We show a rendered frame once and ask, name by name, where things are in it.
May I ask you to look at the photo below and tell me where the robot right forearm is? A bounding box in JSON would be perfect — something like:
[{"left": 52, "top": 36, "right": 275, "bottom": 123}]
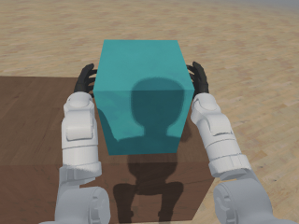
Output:
[{"left": 191, "top": 92, "right": 273, "bottom": 214}]

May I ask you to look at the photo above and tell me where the carton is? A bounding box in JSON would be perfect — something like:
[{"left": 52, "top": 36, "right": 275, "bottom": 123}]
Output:
[{"left": 93, "top": 39, "right": 195, "bottom": 156}]

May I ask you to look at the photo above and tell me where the robot left forearm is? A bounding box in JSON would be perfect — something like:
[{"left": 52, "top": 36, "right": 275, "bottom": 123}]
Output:
[{"left": 54, "top": 91, "right": 102, "bottom": 221}]

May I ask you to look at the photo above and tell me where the robot left upper arm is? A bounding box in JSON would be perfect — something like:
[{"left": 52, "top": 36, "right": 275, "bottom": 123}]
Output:
[{"left": 38, "top": 186, "right": 111, "bottom": 224}]

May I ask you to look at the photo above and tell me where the left robot hand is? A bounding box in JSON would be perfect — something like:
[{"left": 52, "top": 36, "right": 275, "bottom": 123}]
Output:
[{"left": 73, "top": 63, "right": 97, "bottom": 98}]

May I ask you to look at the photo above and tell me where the right robot hand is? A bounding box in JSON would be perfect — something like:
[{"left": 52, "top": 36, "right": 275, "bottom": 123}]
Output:
[{"left": 186, "top": 62, "right": 209, "bottom": 100}]

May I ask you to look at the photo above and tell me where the robot right upper arm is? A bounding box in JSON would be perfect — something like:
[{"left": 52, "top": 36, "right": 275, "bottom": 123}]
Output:
[{"left": 213, "top": 178, "right": 298, "bottom": 224}]

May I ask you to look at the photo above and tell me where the pedestal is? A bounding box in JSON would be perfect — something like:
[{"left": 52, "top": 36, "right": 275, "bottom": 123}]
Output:
[{"left": 0, "top": 76, "right": 215, "bottom": 224}]

